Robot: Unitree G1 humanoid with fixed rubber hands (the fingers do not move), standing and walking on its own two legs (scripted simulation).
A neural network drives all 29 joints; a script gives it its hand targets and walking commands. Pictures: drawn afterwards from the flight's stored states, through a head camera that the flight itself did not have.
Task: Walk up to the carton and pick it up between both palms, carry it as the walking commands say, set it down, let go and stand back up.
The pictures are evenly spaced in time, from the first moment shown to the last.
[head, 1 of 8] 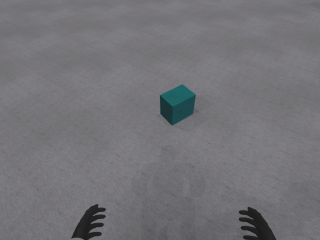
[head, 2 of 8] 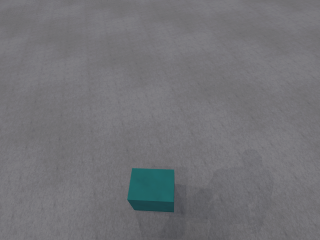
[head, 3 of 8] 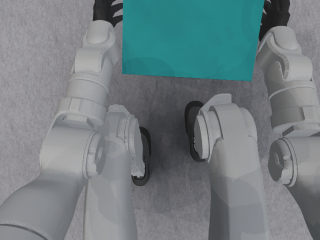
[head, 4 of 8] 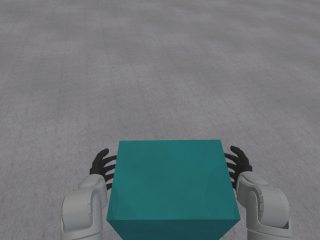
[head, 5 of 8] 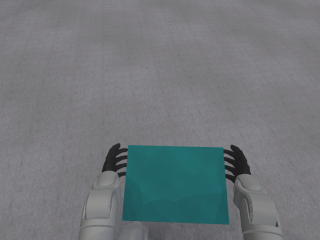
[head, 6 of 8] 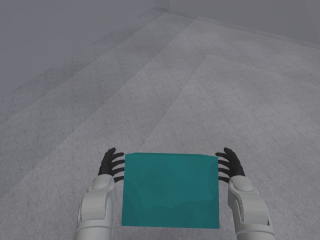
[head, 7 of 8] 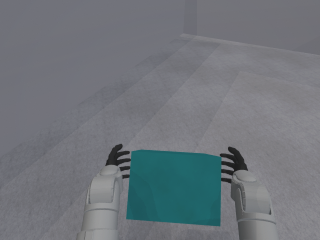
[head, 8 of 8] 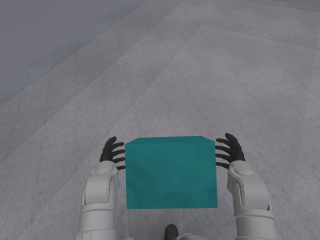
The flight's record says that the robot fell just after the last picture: no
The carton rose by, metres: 0.69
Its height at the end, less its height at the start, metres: +0.54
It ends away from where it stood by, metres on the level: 11.97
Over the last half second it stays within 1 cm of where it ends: no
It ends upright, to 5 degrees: no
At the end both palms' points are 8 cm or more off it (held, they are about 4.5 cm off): no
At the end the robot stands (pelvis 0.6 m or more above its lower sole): yes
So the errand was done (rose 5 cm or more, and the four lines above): no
